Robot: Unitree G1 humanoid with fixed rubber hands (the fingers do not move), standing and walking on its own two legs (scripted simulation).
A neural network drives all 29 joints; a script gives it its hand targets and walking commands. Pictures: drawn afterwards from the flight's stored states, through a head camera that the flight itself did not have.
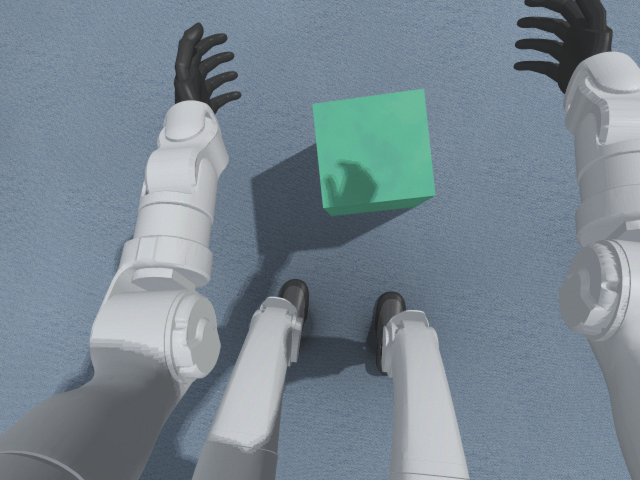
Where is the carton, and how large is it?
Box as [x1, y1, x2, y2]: [312, 89, 434, 216]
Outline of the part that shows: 423,89 312,104 323,208 331,216 413,207 434,195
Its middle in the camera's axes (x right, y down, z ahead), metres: +0.11 -0.17 +0.85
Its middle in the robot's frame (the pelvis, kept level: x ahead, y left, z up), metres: +0.53 -0.02 -0.53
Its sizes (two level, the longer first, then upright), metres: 0.210 0.200 0.250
